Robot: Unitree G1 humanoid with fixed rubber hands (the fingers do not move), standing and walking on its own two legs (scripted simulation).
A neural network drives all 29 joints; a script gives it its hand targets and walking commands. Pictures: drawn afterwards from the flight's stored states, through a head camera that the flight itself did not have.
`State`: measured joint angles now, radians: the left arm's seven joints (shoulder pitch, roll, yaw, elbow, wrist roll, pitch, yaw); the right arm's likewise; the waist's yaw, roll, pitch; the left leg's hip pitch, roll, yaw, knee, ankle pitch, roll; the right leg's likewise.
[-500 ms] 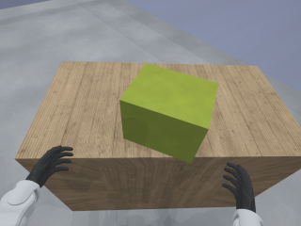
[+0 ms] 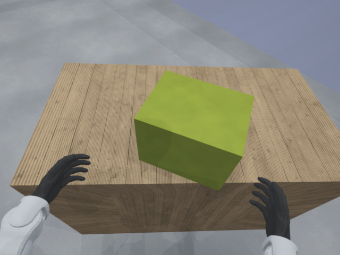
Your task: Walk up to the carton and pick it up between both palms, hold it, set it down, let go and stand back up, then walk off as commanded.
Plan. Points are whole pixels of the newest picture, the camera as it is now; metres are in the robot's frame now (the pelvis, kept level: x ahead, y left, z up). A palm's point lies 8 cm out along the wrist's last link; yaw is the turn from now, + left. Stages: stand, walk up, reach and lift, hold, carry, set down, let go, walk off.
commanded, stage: reach and lift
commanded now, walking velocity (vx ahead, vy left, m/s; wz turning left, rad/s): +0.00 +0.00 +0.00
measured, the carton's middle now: (192, 130) +0.42 -0.04 +0.01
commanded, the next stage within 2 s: none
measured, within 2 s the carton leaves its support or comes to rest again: neither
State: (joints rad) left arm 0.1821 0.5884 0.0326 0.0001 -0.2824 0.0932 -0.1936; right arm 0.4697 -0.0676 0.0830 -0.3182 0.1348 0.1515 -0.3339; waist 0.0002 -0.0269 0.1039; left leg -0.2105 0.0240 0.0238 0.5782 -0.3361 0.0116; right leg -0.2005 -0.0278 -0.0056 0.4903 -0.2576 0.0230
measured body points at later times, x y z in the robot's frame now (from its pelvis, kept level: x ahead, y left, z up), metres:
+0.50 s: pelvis +0.01 +0.00 +0.00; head +0.03 +0.03 +0.45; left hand +0.32 +0.26 +0.09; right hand +0.27 -0.18 +0.06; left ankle -0.01 +0.10 -0.73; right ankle +0.00 -0.16 -0.73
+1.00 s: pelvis -0.01 +0.00 +0.00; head +0.01 +0.02 +0.45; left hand +0.38 +0.26 +0.14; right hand +0.32 -0.19 +0.09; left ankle -0.01 +0.10 -0.73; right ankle +0.00 -0.16 -0.73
